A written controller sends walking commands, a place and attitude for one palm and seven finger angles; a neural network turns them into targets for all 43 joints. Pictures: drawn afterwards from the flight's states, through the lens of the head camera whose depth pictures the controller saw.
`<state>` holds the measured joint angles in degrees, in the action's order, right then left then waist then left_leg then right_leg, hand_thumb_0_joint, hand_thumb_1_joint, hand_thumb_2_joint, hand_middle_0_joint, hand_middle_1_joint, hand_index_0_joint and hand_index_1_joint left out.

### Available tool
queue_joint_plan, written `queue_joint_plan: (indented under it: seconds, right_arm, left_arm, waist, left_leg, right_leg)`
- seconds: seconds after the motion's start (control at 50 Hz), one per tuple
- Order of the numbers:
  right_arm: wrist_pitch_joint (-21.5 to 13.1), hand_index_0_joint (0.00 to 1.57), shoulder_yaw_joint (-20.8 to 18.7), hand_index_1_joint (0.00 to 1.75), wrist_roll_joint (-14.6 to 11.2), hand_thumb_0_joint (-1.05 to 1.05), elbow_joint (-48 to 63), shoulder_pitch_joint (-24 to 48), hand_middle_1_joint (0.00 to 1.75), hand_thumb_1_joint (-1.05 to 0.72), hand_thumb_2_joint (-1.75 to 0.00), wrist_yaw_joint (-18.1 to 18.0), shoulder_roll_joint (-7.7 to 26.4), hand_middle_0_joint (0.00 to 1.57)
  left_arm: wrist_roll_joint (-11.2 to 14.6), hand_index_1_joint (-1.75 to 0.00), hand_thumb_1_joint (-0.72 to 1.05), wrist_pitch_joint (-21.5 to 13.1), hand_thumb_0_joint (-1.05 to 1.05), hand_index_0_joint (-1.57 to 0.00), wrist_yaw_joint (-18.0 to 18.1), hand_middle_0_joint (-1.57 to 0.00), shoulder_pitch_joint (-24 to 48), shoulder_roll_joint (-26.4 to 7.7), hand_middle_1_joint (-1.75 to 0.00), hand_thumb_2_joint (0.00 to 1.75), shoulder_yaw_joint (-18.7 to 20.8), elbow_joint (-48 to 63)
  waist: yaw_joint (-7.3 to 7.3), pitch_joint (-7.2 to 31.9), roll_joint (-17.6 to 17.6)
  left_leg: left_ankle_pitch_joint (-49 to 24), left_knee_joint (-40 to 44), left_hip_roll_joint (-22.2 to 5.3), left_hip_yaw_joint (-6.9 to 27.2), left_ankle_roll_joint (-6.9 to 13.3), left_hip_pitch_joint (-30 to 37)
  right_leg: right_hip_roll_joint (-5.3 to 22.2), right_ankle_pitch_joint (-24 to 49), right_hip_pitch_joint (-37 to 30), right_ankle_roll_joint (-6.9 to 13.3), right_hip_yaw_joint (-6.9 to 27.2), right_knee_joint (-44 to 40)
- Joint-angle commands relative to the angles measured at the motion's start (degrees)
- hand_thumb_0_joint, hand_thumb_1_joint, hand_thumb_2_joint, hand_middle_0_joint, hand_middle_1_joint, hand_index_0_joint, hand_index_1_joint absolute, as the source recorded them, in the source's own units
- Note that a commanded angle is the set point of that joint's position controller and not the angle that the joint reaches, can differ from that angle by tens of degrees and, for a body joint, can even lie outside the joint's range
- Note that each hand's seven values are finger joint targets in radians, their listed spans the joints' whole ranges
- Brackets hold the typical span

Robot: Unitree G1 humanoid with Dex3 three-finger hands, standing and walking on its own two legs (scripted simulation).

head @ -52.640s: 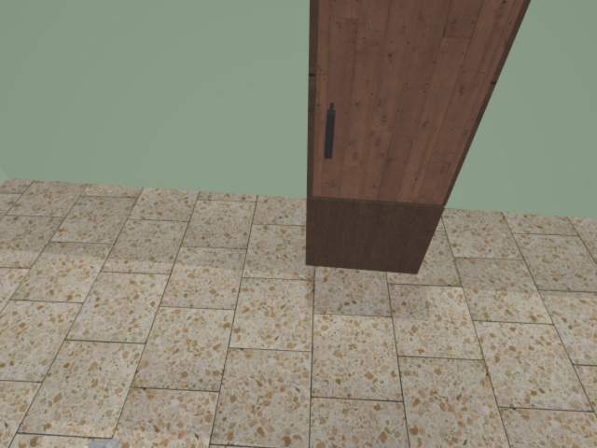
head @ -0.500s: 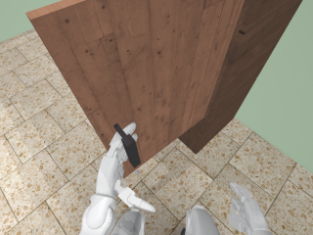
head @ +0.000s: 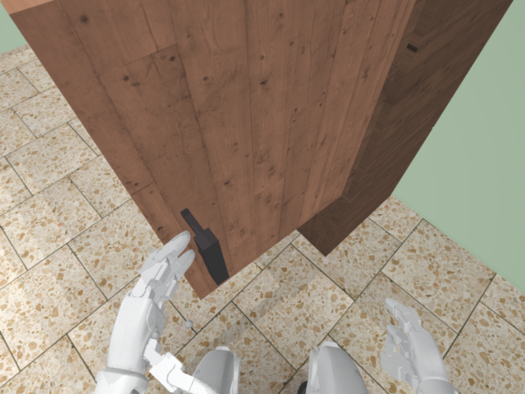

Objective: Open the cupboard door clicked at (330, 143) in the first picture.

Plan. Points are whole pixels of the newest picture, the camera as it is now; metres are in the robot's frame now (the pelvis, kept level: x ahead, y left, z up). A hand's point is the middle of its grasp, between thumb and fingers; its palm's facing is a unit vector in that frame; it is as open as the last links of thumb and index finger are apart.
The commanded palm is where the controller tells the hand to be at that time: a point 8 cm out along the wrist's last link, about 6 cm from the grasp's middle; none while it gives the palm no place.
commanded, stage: slide the hand sideways off the handle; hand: left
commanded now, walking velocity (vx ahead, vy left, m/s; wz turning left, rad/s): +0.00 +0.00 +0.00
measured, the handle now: (205, 248) +0.31 +0.11 +0.05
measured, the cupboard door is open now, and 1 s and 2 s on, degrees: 86 86 86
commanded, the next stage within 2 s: draw the hand back to the body in 0.36 s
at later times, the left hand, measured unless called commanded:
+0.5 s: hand (148, 345) +0.18 +0.15 +0.04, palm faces -0.07 -1.00 -0.02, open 16.3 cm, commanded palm +0.16 +0.22 +0.06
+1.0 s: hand (73, 320) +0.19 +0.20 +0.14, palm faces -0.01 -0.99 -0.13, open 16.1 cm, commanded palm +0.15 +0.26 +0.16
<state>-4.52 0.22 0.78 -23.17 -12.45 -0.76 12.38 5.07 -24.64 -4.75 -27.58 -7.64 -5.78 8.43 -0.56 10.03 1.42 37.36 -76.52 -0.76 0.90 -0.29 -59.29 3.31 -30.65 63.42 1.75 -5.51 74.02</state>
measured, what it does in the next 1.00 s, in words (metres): rises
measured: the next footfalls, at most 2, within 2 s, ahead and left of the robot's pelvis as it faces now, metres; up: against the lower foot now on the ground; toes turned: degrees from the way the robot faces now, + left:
none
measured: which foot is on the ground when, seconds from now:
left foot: down 0.00-1.00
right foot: down 0.00-1.00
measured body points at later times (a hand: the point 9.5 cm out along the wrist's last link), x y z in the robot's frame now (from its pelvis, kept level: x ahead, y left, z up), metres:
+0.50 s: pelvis -0.01 +0.00 -0.01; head +0.08 +0.00 +0.43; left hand +0.18 +0.21 +0.05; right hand +0.20 -0.23 -0.08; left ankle -0.01 +0.12 -0.61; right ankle +0.04 -0.11 -0.62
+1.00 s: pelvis +0.02 +0.02 +0.06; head +0.04 +0.02 +0.51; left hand +0.19 +0.25 +0.15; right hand +0.20 -0.21 +0.00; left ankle -0.01 +0.12 -0.61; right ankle +0.04 -0.11 -0.61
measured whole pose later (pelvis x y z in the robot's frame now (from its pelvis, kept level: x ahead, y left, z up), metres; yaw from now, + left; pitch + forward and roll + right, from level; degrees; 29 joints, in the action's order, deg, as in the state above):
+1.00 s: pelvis +0.02 +0.02 +0.06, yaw +0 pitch +11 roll -3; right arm -6.7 1.3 -2.3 -23.3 -16.8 -4.5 12.9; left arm 13.2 -13.0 -11.3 -36.8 -15.6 8.0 20.2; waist -1.0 9.2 2.6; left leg 32.9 -61.6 -1.2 1.2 0.9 -39.7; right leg 2.0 -25.4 42.4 0.1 -6.0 56.9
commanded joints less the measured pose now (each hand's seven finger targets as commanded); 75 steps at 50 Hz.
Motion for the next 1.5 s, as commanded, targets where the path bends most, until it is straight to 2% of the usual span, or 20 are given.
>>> queue_joint_plan:
  seconds: [0.0, 0.1, 0.36, 0.44, 0.5, 0.56, 0.68, 0.84, 0.94, 0.96, 0.98, 1.0, 1.02, 1.04, 1.12, 1.18, 1.26, 1.3, 1.36, 1.48]
  right_arm:
    - [-3.04, 0.20, -3.23, 0.30, -0.51, 0.00, 8.76, 1.38, 0.30, -0.90, -0.90, -1.13, 6.06, 0.20]
    - [-2.86, 0.20, -3.52, 0.30, -0.98, 0.00, 8.65, 2.27, 0.30, -0.90, -0.90, -1.70, 5.79, 0.20]
    - [-4.59, 0.20, -3.58, 0.30, -1.44, 0.00, 8.09, 2.50, 0.30, -0.90, -0.90, -3.03, 7.04, 0.20]
    - [-4.70, 0.20, -3.67, 0.30, -1.55, 0.00, 8.30, 2.67, 0.30, -0.90, -0.90, -3.14, 7.06, 0.20]
    - [-4.23, 0.20, -3.63, 0.30, -1.98, 0.00, 9.69, 2.06, 0.30, -0.90, -0.90, -3.19, 6.75, 0.20]
    - [-3.39, 0.20, -3.47, 0.30, -2.55, 0.00, 10.01, 1.81, 0.30, -0.90, -0.90, -3.42, 6.38, 0.20]
    - [-3.50, 0.20, -2.30, 0.30, -2.82, 0.00, 10.31, 1.18, 0.30, -0.90, -0.90, -4.17, 6.95, 0.20]
    - [-5.59, 0.20, -1.55, 0.30, -3.02, 0.00, 10.14, 0.31, 0.30, -0.90, -0.90, -4.14, 7.00, 0.20]
    - [-6.26, 0.20, -1.51, 0.30, -3.36, 0.00, 9.06, 0.32, 0.30, -0.90, -0.90, -3.86, 6.76, 0.20]
    - [-4.79, 0.20, -1.95, 0.30, -2.53, 0.00, 9.00, -0.21, 0.30, -0.90, -0.90, -5.56, 6.67, 0.20]
    - [-4.35, 0.20, -1.21, 0.30, -2.21, 0.00, 9.39, -0.25, 0.30, -0.90, -0.90, -5.97, 5.14, 0.20]
    - [-3.91, 0.20, -1.02, 0.30, -2.27, 0.00, 8.53, -0.90, 0.30, -0.90, -0.90, -5.98, 5.22, 0.20]
    - [-3.63, 0.20, -0.87, 0.30, -2.18, 0.00, 7.94, -0.88, 0.30, -0.90, -0.90, -6.00, 5.40, 0.20]
    - [-3.48, 0.20, -0.80, 0.30, -1.98, 0.00, 7.48, -0.31, 0.30, -0.90, -0.90, -6.17, 5.44, 0.20]
    - [-4.00, 0.20, -0.20, 0.30, -1.72, 0.00, 6.08, 0.37, 0.30, -0.90, -0.90, -6.56, 6.14, 0.20]
    - [-5.20, 0.20, 0.31, 0.30, -1.51, 0.00, 4.67, 1.13, 0.30, -0.90, -0.90, -6.68, 6.30, 0.20]
    - [-6.37, 0.20, 0.49, 0.30, -1.24, 0.00, 2.50, 2.48, 0.30, -0.90, -0.90, -6.66, 6.24, 0.20]
    - [-6.78, 0.20, 0.65, 0.30, -1.18, 0.00, 1.63, 2.92, 0.30, -0.90, -0.90, -6.23, 6.32, 0.20]
    - [-7.37, 0.20, 0.50, 0.30, -0.99, 0.00, 0.26, 4.03, 0.30, -0.90, -0.90, -5.85, 6.20, 0.20]
    - [-7.78, 0.20, 0.09, 0.30, -0.73, 0.00, -1.63, 5.41, 0.30, -0.90, -0.90, -4.88, 6.32, 0.20]
  left_arm:
    - [3.28, -0.30, -0.50, -3.69, 0.00, -0.15, -1.04, -0.15, -3.92, -3.95, -0.30, 0.30, 6.65, 11.55]
    - [5.57, -0.30, -0.50, -3.80, 0.00, -0.15, -3.88, -0.15, -6.76, -5.20, -0.30, 0.30, 9.68, 12.15]
    - [9.27, -0.30, -0.50, -4.24, 0.00, -0.15, -10.68, -0.15, -3.39, -8.02, -0.30, 0.30, 11.35, 13.57]
    - [9.70, -0.30, -0.50, -2.62, 0.00, -0.15, -10.35, -0.15, -5.06, -8.86, -0.30, 0.30, 12.97, 13.34]
    - [9.89, -0.30, -0.50, -1.29, 0.00, -0.15, -8.99, -0.15, -6.53, -11.55, -0.30, 0.30, 15.29, 20.52]
    - [9.83, -0.30, -0.50, 1.53, 0.00, -0.15, -7.84, -0.15, -8.60, -11.47, -0.30, 0.30, 15.82, 21.53]
    - [10.09, -0.30, -0.50, 4.16, 0.00, -0.15, -7.69, -0.15, -7.40, -10.22, -0.30, 0.30, 14.45, 19.94]
    - [11.05, -0.30, -0.50, 5.12, 0.00, -0.15, -7.95, -0.15, -9.19, -12.30, -0.30, 0.30, 17.04, 22.19]
    - [12.07, -0.30, -0.32, 6.88, 0.00, -0.16, -8.47, -0.16, -10.08, -14.19, -0.30, 0.37, 20.45, 23.68]
    - [2.03, -0.30, -0.29, 11.95, 0.00, -0.16, 0.43, -0.16, -12.33, -24.03, -0.30, 0.39, 23.20, 26.92]
    - [0.99, -0.30, -0.26, 15.22, 0.00, -0.16, 4.30, -0.16, -14.84, -17.13, -0.30, 0.40, 19.39, 27.76]
    - [-0.73, -0.30, -0.22, 17.44, 0.00, -0.16, 6.81, -0.16, -14.66, -15.03, -0.30, 0.42, 16.81, 28.23]
    - [-1.64, -0.30, -0.18, 18.85, 0.00, -0.16, 8.59, -0.16, -14.17, -15.20, -0.30, 0.43, 16.54, 29.15]
    - [-2.23, -0.30, -0.15, 19.93, 0.00, -0.16, 9.94, -0.16, -13.70, -15.60, -0.30, 0.45, 16.92, 28.77]
    - [-3.57, -0.30, -0.01, 21.29, 0.00, -0.17, 12.93, -0.17, -10.00, -17.59, -0.30, 0.51, 18.46, 28.86]
    - [-3.99, -0.30, 0.09, 21.07, 0.00, -0.17, 13.75, -0.17, -7.63, -17.74, -0.30, 0.55, 18.94, 28.79]
    - [-3.94, -0.30, 0.23, 20.66, 0.00, -0.18, 13.87, -0.18, -5.61, -19.06, -0.30, 0.62, 21.92, 27.66]
    - [-3.88, -0.30, 0.31, 20.25, 0.00, -0.18, 13.59, -0.18, -3.48, -19.07, -0.30, 0.64, 22.49, 27.96]
    - [-3.61, -0.30, 0.41, 19.62, 0.00, -0.18, 13.36, -0.18, -3.26, -19.37, -0.30, 0.69, 24.28, 26.64]
    - [-3.24, -0.30, 0.62, 18.14, 0.00, -0.19, 12.98, -0.19, 0.53, -21.46, -0.30, 0.78, 28.34, 28.10]
  waist:
    - [0.00, 14.84, -4.51]
    - [-0.76, 14.46, -2.71]
    - [1.04, 12.83, -1.75]
    - [-0.14, 13.64, -1.16]
    - [-1.78, 17.19, 1.74]
    - [-1.10, 14.64, 0.51]
    - [0.87, 6.90, -0.63]
    - [-0.43, 6.10, 1.50]
    - [-0.98, 5.17, 2.53]
    - [-4.03, 8.15, 4.17]
    - [-2.22, 4.38, 4.99]
    - [-1.62, 1.96, 7.40]
    - [-1.33, 1.23, 6.54]
    - [-1.33, 0.85, 2.63]
    - [-1.09, -0.93, 0.97]
    - [-1.57, -2.73, 2.33]
    - [-2.30, -4.39, 0.39]
    - [-2.44, -5.56, 2.44]
    - [-2.88, -6.36, 0.86]
    - [-3.40, -6.30, 2.49]
  left_leg:
    - [-16.83, 9.95, 2.69, 0.31, 0.75, 1.83]
    - [-17.27, 9.31, 2.77, 0.03, 0.60, 1.03]
    - [-13.52, 7.03, 2.36, 0.73, 1.17, -0.85]
    - [-13.92, 7.84, 2.39, 0.96, 1.09, -0.83]
    - [-16.33, 11.37, 2.48, 0.77, 0.95, 4.55]
    - [-17.21, 14.11, 2.43, 0.97, 0.98, 6.91]
    - [-11.47, 19.21, 2.24, 1.73, 0.93, 9.66]
    - [-17.47, 24.88, 1.89, 2.08, 0.66, 17.14]
    - [-23.18, 27.11, 1.61, 1.80, 0.28, 20.60]
    - [-25.53, 31.53, 0.14, 0.44, 0.58, 23.14]
    - [-25.68, 32.69, 0.47, 0.32, 0.43, 24.04]
    - [-27.10, 33.22, 0.06, 0.23, 0.31, 25.51]
    - [-28.55, 33.79, -0.36, 0.65, 0.28, 26.99]
    - [-29.74, 34.27, -0.46, 0.74, 0.75, 27.90]
    - [-28.99, 38.29, -0.67, 0.65, 0.90, 32.55]
    - [-30.40, 41.59, -0.64, 0.71, 0.89, 36.12]
    - [-33.38, 45.01, -0.62, 0.04, 0.93, 39.77]
    - [-34.16, 47.00, -0.73, 0.13, 0.55, 41.49]
    - [-36.19, 49.15, -0.86, -0.30, 0.65, 43.71]
    - [-40.08, 52.40, -1.06, -1.09, 0.55, 47.96]
  right_leg:
    - [-2.53, 14.18, -20.02, -0.02, 4.53, -10.62]
    - [-2.43, 14.71, -20.98, -0.03, 5.45, -10.67]
    - [-2.63, 6.10, -16.32, -0.06, 6.31, -11.34]
    - [-2.94, 5.47, -16.75, 0.18, 5.54, -10.90]
    - [-3.08, 8.45, -20.24, 0.28, 4.58, -11.83]
    - [-3.51, 9.92, -22.04, -0.08, 3.42, -14.31]
    - [-3.75, 2.60, -22.04, -0.47, 2.24, -20.02]
    - [-4.24, 9.87, -28.82, -0.09, 0.56, -22.80]
    - [-4.30, 16.37, -33.41, -0.07, 0.29, -24.70]
    - [-2.45, 16.07, -37.27, 0.27, 3.41, -27.35]
    - [-2.33, 16.16, -37.00, -0.05, 2.54, -28.72]
    - [-2.18, 16.54, -36.96, -0.21, 2.20, -29.44]
    - [-2.24, 17.01, -37.25, -0.33, 1.77, -30.24]
    - [-2.45, 18.16, -38.65, -0.36, 1.47, -31.54]
    - [-2.23, 18.76, -42.80, -0.69, 1.32, -35.31]
    - [-2.02, 19.57, -45.59, -0.62, 1.33, -37.99]
    - [-1.84, 23.06, -50.25, -0.79, 1.37, -41.26]
    - [-1.94, 23.02, -51.57, -0.75, 1.41, -42.82]
    - [-1.98, 25.42, -54.61, -0.77, 1.45, -44.96]
    - [-2.20, 28.96, -58.62, -0.79, 1.95, -48.26]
